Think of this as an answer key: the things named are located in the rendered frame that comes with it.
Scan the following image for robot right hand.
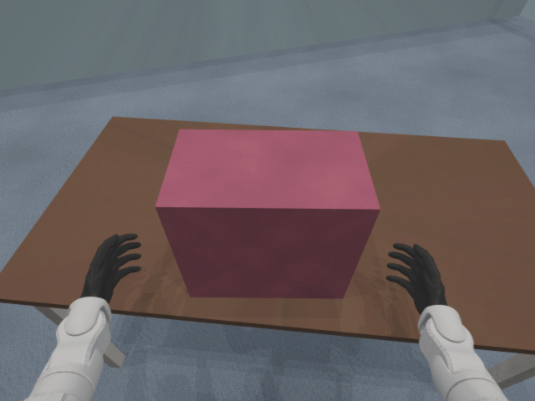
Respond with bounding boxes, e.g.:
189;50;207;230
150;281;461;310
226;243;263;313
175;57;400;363
386;243;447;315

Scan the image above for left robot forearm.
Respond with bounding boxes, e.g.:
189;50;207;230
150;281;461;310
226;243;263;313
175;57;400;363
24;297;112;401

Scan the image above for robot left hand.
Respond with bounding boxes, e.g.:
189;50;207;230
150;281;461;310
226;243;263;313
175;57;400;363
81;234;141;304

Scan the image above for table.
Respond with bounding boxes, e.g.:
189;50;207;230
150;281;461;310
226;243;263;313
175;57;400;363
0;116;535;390

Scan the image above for right robot forearm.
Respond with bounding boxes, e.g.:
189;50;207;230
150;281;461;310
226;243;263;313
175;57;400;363
418;305;509;401

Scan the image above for carton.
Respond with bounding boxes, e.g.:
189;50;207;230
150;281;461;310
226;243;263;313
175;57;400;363
155;129;380;299

